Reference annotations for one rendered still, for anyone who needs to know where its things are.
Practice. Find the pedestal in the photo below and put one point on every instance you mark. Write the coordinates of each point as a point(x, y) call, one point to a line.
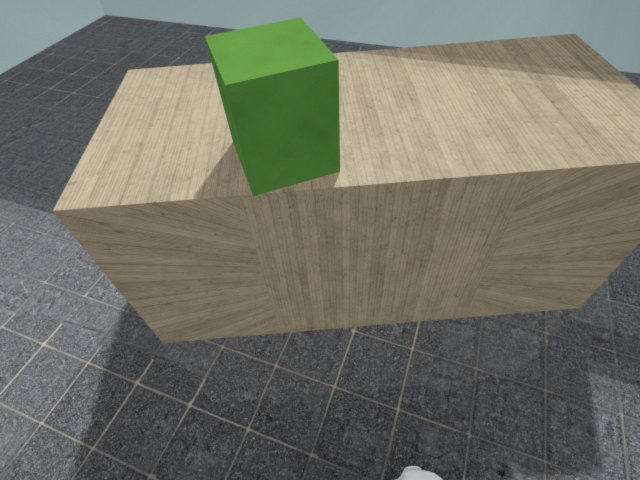
point(476, 179)

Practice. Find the robot right shin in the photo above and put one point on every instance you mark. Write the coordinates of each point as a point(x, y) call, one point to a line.
point(410, 468)

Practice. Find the carton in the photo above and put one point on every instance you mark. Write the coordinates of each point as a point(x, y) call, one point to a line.
point(279, 85)

